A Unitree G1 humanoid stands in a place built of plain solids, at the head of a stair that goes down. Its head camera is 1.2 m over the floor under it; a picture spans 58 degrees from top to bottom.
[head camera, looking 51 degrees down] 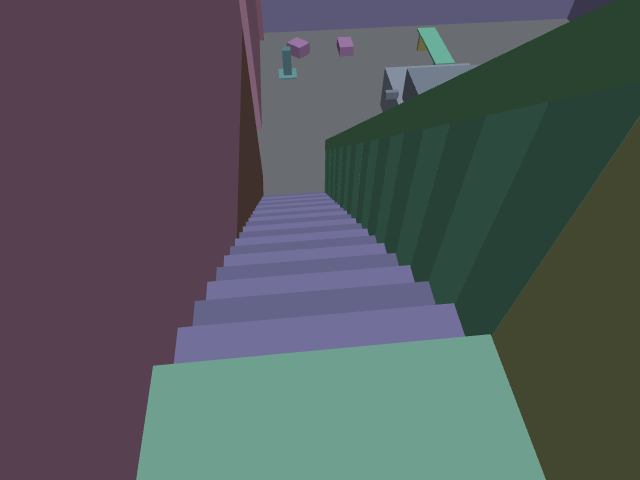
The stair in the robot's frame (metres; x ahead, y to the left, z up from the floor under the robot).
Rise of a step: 0.19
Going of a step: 0.22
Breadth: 1.00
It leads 6 degrees to the left of straight ahead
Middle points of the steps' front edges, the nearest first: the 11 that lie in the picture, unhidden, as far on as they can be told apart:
0.56 -0.02 0.00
0.78 0.00 -0.19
1.00 0.03 -0.37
1.22 0.05 -0.56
1.44 0.07 -0.75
1.66 0.09 -0.94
1.88 0.11 -1.13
2.10 0.14 -1.31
2.32 0.16 -1.50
2.54 0.18 -1.69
2.77 0.20 -1.88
